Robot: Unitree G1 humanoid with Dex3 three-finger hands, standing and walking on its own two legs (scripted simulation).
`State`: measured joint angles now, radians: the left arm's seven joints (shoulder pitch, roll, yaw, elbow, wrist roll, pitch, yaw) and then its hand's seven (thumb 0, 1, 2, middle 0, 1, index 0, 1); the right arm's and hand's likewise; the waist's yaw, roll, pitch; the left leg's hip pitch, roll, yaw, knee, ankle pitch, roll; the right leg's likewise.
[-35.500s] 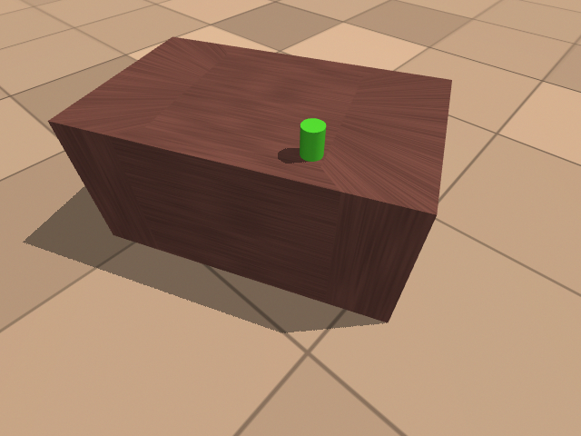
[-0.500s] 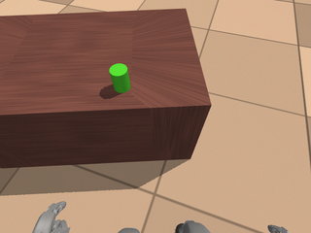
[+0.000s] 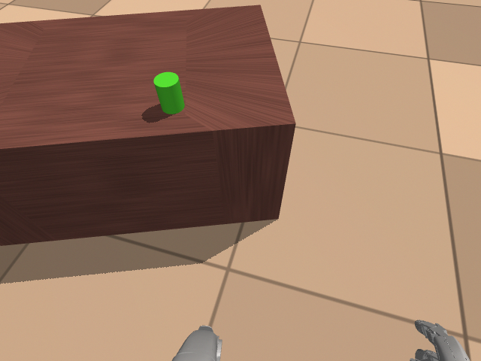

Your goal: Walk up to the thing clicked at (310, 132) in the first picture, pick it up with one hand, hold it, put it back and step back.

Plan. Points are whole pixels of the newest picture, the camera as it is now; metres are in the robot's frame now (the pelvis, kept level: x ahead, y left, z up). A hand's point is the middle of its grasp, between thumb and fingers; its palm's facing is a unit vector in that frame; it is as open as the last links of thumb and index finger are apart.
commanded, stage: step back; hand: left
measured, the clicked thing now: (169, 93) +0.83 +0.25 -0.10
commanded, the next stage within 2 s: stand in 1.80 s
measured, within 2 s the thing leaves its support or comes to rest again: neither
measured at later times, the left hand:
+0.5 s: hand out of the picture -0.06 +0.25 -0.14, palm faces +0.03 -0.93 -0.36, open 7.3 cm
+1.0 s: hand out of the picture -0.24 +0.23 -0.13, palm faces +0.12 -0.89 -0.44, open 7.3 cm
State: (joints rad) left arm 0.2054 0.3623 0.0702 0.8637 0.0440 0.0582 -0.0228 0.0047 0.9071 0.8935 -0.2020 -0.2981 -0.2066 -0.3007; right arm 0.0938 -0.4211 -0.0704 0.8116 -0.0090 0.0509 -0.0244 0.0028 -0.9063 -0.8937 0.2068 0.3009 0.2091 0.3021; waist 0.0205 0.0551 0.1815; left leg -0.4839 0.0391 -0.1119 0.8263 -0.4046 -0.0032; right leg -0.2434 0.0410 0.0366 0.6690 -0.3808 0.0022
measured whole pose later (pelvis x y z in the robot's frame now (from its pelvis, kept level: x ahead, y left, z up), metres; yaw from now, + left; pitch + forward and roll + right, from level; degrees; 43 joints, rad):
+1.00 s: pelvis -0.29 -0.07 +0.00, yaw +6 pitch -3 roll +2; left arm 0.20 0.41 0.07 0.89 0.05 0.01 0.00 0.00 0.90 0.89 -0.21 -0.30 -0.21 -0.30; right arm 0.23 -0.36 -0.06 0.98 -0.04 0.03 0.02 0.01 -0.91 -0.89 0.21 0.30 0.21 0.30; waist 0.04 -0.02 0.10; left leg -0.23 -0.05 -0.02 0.61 -0.34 0.00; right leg -0.32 -0.08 -0.04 0.71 -0.34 -0.02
